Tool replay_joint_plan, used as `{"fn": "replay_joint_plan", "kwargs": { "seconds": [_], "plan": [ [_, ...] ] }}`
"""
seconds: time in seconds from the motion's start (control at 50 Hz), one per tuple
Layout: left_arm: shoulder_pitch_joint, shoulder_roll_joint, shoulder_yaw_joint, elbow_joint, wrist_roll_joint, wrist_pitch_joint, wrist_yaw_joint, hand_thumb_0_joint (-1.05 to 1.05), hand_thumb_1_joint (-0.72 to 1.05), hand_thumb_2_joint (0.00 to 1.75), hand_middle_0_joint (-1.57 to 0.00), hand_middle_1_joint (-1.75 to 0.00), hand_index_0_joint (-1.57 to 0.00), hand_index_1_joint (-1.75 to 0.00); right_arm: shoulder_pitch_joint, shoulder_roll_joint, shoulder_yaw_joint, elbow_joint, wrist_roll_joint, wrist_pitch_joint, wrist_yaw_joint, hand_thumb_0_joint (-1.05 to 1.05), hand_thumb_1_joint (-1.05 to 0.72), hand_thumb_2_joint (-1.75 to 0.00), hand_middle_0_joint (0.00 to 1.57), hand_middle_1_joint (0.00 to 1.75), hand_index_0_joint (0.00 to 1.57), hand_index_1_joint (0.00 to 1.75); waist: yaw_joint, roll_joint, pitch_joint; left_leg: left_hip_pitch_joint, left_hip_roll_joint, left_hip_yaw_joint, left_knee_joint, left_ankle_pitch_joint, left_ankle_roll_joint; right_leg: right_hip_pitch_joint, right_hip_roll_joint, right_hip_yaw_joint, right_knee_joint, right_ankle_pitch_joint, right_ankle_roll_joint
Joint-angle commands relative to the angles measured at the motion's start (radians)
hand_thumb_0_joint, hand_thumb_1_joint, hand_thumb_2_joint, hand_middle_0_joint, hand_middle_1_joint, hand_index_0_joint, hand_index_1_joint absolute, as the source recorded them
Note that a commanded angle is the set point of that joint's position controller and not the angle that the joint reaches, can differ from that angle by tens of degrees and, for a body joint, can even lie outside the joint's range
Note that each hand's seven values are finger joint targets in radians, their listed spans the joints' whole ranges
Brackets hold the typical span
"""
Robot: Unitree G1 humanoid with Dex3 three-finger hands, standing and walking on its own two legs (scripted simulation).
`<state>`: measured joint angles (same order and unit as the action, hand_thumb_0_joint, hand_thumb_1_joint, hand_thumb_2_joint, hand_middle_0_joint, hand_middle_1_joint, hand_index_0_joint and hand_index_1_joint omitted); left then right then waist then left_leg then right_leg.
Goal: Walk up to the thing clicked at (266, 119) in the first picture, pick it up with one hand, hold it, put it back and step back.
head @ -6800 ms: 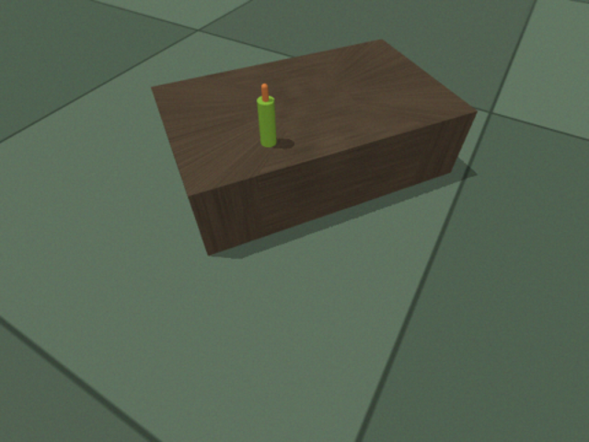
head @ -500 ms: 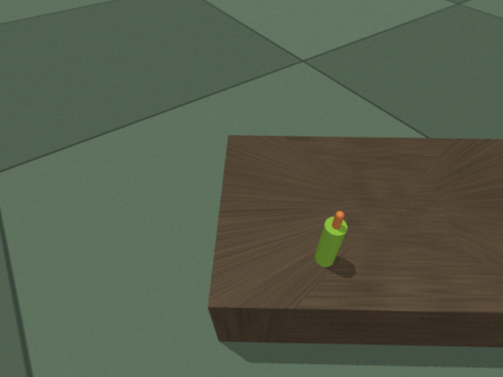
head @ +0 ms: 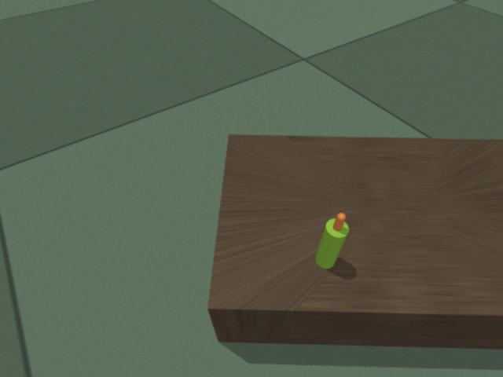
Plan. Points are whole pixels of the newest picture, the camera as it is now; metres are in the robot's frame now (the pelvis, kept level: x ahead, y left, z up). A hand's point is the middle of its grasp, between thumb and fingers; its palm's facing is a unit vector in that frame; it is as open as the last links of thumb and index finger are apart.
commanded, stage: stand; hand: right
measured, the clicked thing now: (332, 239) +0.52 -0.20 -0.30
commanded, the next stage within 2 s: go down in 0.36 s
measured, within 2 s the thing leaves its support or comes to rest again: neither
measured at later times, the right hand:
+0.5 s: hand out of the picture +0.08 -0.25 -0.16, palm faces -0.01 +0.94 -0.33, open 7.5 cm
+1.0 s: hand out of the picture +0.15 -0.26 -0.16, palm faces +0.02 +0.95 -0.32, open 16.4 cm
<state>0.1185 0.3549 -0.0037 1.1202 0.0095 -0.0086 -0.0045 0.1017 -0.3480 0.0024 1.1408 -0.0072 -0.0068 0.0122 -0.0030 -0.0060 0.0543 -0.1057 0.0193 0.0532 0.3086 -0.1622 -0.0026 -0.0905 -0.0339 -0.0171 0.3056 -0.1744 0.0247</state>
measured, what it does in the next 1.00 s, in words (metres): stands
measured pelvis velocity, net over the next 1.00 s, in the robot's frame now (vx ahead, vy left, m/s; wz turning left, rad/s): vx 0.00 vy -0.02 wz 0.00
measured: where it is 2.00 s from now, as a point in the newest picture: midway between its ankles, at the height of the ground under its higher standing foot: outside the picture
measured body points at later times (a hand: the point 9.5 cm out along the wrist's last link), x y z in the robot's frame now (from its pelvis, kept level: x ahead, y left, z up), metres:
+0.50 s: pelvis +0.00 +0.00 +0.00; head +0.01 +0.00 +0.45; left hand +0.08 +0.30 -0.13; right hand +0.08 -0.30 -0.13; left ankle +0.01 +0.12 -0.75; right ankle +0.00 -0.13 -0.75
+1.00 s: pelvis +0.00 -0.02 -0.02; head +0.05 -0.02 +0.43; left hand +0.13 +0.24 -0.13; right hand +0.15 -0.31 -0.13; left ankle +0.01 +0.12 -0.75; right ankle +0.00 -0.13 -0.75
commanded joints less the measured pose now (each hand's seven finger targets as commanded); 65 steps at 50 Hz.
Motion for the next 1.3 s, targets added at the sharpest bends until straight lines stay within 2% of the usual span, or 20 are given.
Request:
{"fn": "replay_joint_plan", "kwargs": {
  "seconds": [0.0, 0.44, 0.46, 0.48, 0.5, 0.52, 0.56, 0.6, 0.64, 0.78, 0.92, 0.96, 1.02, 1.12, 1.18, 1.2, 1.22, 1.24, 1.26, 1.28],
  "plan": [
    [-0.034, 0.212, 0.039, -0.059, 0.002, -0.02, 0.011, 0.0, 0.9, 0.9, -0.2, -0.3, -0.2, -0.3, -0.038, -0.216, -0.043, -0.061, -0.001, -0.026, -0.018, 0.0, -0.9, -0.9, 0.2, 0.3, 0.2, 0.3, -0.002, 0.006, -0.097, 0.043, 0.128, -0.107, -0.036, 0.153, 0.018, 0.001, -0.112, 0.084, -0.037, 0.146, -0.04],
    [-0.029, 0.206, 0.039, -0.056, 0.0, -0.017, 0.012, 0.0, 0.88, 0.95, -0.2, -0.29, -0.18, -0.31, -0.043, -0.219, -0.043, -0.058, -0.001, -0.026, -0.019, 0.0, -0.82, -0.82, 0.12, 0.22, 0.12, 0.22, 0.004, 0.007, -0.066, 0.035, 0.13, -0.114, -0.049, 0.129, 0.014, -0.021, -0.105, 0.078, -0.046, 0.092, -0.041],
    [-0.022, 0.055, 0.026, -0.327, -0.049, -0.066, 0.027, 0.0, 0.91, 0.94, -0.24, -0.32, -0.23, -0.33, -0.393, -0.058, -0.071, -0.409, 0.047, -0.122, -0.027, 0.0, -0.74, -0.74, 0.04, 0.14, 0.04, 0.14, 0.106, -0.058, -0.002, -0.16, -0.014, -0.027, 0.028, 0.068, -0.002, -0.124, 0.032, -0.032, 0.032, 0.007, -0.043],
    [0.008, 0.082, 0.032, -0.293, -0.058, -0.066, 0.038, 0.0, 0.91, 0.93, -0.23, -0.31, -0.22, -0.32, -0.458, -0.127, -0.09, -0.365, 0.022, -0.12, -0.03, 0.0, -0.66, -0.66, 0.02, 0.07, 0.03, 0.07, 0.063, -0.022, -0.044, -0.118, -0.015, -0.017, 0.037, 0.055, -0.004, -0.114, 0.032, -0.023, 0.041, 0.003, -0.041],
    [0.035, 0.105, 0.043, -0.284, -0.06, -0.057, 0.04, 0.0, 0.94, 0.95, -0.23, -0.31, -0.22, -0.32, -0.28, -0.142, -0.116, -0.173, 0.01, -0.083, -0.029, 0.0, -0.58, -0.58, 0.02, 0.07, 0.03, 0.06, 0.048, 0.039, -0.024, -0.134, -0.022, -0.008, 0.046, 0.012, -0.006, -0.146, 0.036, -0.019, 0.059, -0.026, -0.045],
    [0.048, 0.11, 0.065, -0.289, -0.055, -0.051, 0.04, 0.0, 0.98, 0.95, -0.22, -0.31, -0.21, -0.32, -0.212, -0.171, -0.149, -0.13, 0.003, -0.066, -0.02, 0.0, -0.5, -0.5, 0.03, 0.06, 0.03, 0.06, 0.036, 0.069, -0.019, -0.155, -0.013, -0.011, 0.072, 0.015, -0.008, -0.188, 0.04, -0.022, 0.101, -0.011, -0.049],
    [0.102, 0.116, 0.079, -0.352, -0.052, -0.05, 0.059, 0.0, 0.92, 0.92, -0.23, -0.31, -0.22, -0.32, -0.246, -0.267, -0.213, -0.189, -0.015, -0.054, -0.017, 0.0, -0.34, -0.34, 0.04, 0.05, 0.04, 0.05, 0.029, 0.031, -0.226, -0.087, -0.003, -0.021, 0.111, 0.094, -0.003, -0.152, 0.047, -0.023, 0.144, 0.074, -0.043],
    [0.149, 0.093, 0.088, -0.363, -0.039, -0.045, 0.06, 0.0, 0.94, 0.91, -0.22, -0.31, -0.22, -0.31, -0.171, -0.228, -0.211, -0.144, -0.049, -0.023, 0.004, 0.0, -0.22, -0.22, 0.05, 0.05, 0.05, 0.05, 0.02, 0.042, -0.274, -0.077, -0.005, -0.025, 0.136, 0.137, -0.001, -0.173, 0.05, -0.028, 0.173, 0.115, -0.041],
    [0.119, 0.079, 0.085, -0.417, -0.034, -0.05, 0.059, 0.0, 0.91, 0.9, -0.22, -0.31, -0.22, -0.31, -0.074, -0.244, -0.25, -0.157, -0.08, 0.013, 0.011, 0.0, -0.12, -0.18, 0.06, 0.04, 0.05, 0.04, -0.024, -0.002, -0.287, -0.055, -0.006, -0.018, 0.145, 0.129, 0.005, -0.196, 0.054, -0.032, 0.177, 0.126, -0.032],
    [0.047, 0.064, 0.067, -0.539, -0.049, -0.081, 0.065, 0.0, 0.88, 0.9, -0.23, -0.31, -0.22, -0.32, -0.099, -0.161, -0.193, -0.34, -0.067, 0.167, 0.017, 0.0, 0.3, -0.1, 0.05, 0.05, 0.05, 0.05, -0.013, -0.04, -0.159, -0.155, -0.028, 0.005, 0.128, -0.05, 0.021, -0.263, 0.029, -0.009, 0.147, -0.034, -0.03],
    [0.097, 0.047, 0.061, -0.545, -0.034, -0.118, 0.074, 0.0, 0.89, 0.89, -0.22, -0.31, -0.22, -0.31, -0.1, -0.166, -0.208, -0.525, -0.056, 0.221, 0.015, 0.0, 0.55, -0.09, 0.02, 0.07, 0.03, 0.07, 0.022, -0.014, -0.213, -0.206, -0.034, 0.01, 0.201, 0.019, 0.014, -0.237, 0.021, 0.006, 0.22, 0.041, -0.036],
    [0.11, 0.045, 0.064, -0.531, -0.026, -0.136, 0.081, 0.0, 0.89, 0.9, -0.22, -0.31, -0.22, -0.32, -0.108, -0.157, -0.202, -0.569, -0.063, 0.217, 0.008, 0.0, 0.57, -0.08, 0.01, 0.07, 0.03, 0.07, 0.04, -0.011, -0.252, -0.218, -0.029, 0.003, 0.228, 0.047, 0.01, -0.231, 0.021, 0.009, 0.255, 0.062, -0.041],
    [0.109, 0.04, 0.062, -0.536, -0.019, -0.158, 0.092, 0.0, 0.89, 0.9, -0.22, -0.31, -0.21, -0.31, -0.039, -0.179, -0.23, -0.61, -0.067, 0.215, -0.003, 0.0, 0.59, -0.08, 0.01, 0.07, 0.03, 0.07, 0.028, -0.04, -0.286, -0.232, -0.022, 0.001, 0.27, 0.058, 0.008, -0.247, 0.027, 0.009, 0.298, 0.078, -0.037],
    [0.112, 0.046, 0.066, -0.541, -0.017, -0.172, 0.103, 0.0, 0.88, 0.91, -0.21, -0.3, -0.2, -0.31, 0.009, -0.166, -0.216, -0.709, -0.048, 0.242, -0.009, 0.0, 0.61, -0.07, 0.01, 0.07, 0.03, 0.07, 0.027, -0.092, -0.335, -0.262, -0.029, 0.015, 0.326, 0.097, 0.014, -0.247, 0.014, 0.03, 0.347, 0.19, -0.017],
    [0.109, 0.04, 0.061, -0.55, -0.02, -0.176, 0.113, 0.0, 0.88, 0.91, -0.21, -0.3, -0.2, -0.31, 0.075, -0.139, -0.185, -0.732, -0.039, 0.278, 0.0, 0.0, 0.61, -0.06, 0.02, 0.07, 0.03, 0.07, 0.033, -0.07, -0.295, -0.278, -0.03, 0.02, 0.337, 0.101, 0.012, -0.275, 0.012, 0.033, 0.367, 0.194, -0.017],
    [0.104, 0.04, 0.06, -0.56, -0.022, -0.176, 0.116, 0.0, 0.88, 0.9, -0.21, -0.3, -0.2, -0.31, 0.038, -0.181, -0.213, -0.81, -0.033, 0.284, -0.003, 0.0, 0.61, -0.07, 0.01, 0.07, 0.03, 0.07, 0.025, -0.085, -0.291, -0.28, -0.029, 0.02, 0.336, 0.099, 0.011, -0.288, 0.014, 0.032, 0.37, 0.177, -0.018],
    [0.097, 0.039, 0.057, -0.56, -0.024, -0.178, 0.117, 0.0, 0.88, 0.9, -0.21, -0.3, -0.2, -0.31, 0.099, -0.129, -0.173, -0.741, -0.032, 0.308, 0.005, 0.0, 0.61, -0.06, 0.01, 0.07, 0.03, 0.07, 0.039, -0.062, -0.266, -0.29, -0.031, 0.023, 0.335, 0.081, 0.01, -0.306, 0.014, 0.033, 0.37, 0.153, -0.021],
    [0.091, 0.04, 0.057, -0.57, -0.025, -0.18, 0.118, 0.0, 0.88, 0.9, -0.21, -0.3, -0.2, -0.31, 0.076, -0.177, -0.216, -0.815, -0.028, 0.314, 0.001, 0.0, 0.61, -0.06, 0.01, 0.07, 0.03, 0.07, 0.02, -0.075, -0.263, -0.289, -0.03, 0.025, 0.337, 0.067, 0.011, -0.319, 0.015, 0.034, 0.371, 0.125, -0.021],
    [0.096, 0.044, 0.058, -0.569, -0.026, -0.181, 0.118, 0.0, 0.88, 0.9, -0.21, -0.3, -0.2, -0.31, 0.116, -0.131, -0.17, -0.765, -0.031, 0.334, 0.008, 0.0, 0.61, -0.06, 0.01, 0.07, 0.03, 0.07, 0.041, -0.058, -0.259, -0.301, -0.033, 0.028, 0.344, 0.067, 0.011, -0.327, 0.014, 0.038, 0.379, 0.139, -0.021],
    [0.091, 0.039, 0.055, -0.575, -0.027, -0.183, 0.115, 0.0, 0.89, 0.9, -0.21, -0.3, -0.2, -0.31, 0.12, -0.134, -0.181, -0.797, -0.023, 0.345, 0.01, 0.0, 0.61, -0.07, 0.01, 0.07, 0.03, 0.07, 0.024, -0.066, -0.251, -0.308, -0.034, 0.034, 0.353, 0.059, 0.012, -0.336, 0.011, 0.044, 0.383, 0.152, -0.017]
  ]
}}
